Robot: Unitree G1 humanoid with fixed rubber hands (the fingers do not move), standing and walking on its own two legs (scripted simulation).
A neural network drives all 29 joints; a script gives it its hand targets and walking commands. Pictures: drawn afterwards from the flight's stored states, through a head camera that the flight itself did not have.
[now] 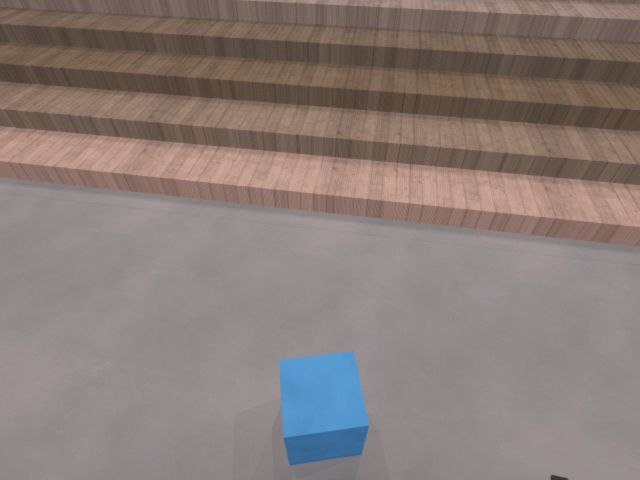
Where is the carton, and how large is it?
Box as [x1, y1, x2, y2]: [279, 351, 368, 464]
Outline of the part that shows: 353,351 279,360 283,437 290,464 361,454 368,423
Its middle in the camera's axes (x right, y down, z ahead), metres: +0.00 +0.49 +1.10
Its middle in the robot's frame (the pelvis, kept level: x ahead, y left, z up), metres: +0.46 +0.01 -0.66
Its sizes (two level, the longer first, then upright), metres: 0.210 0.200 0.250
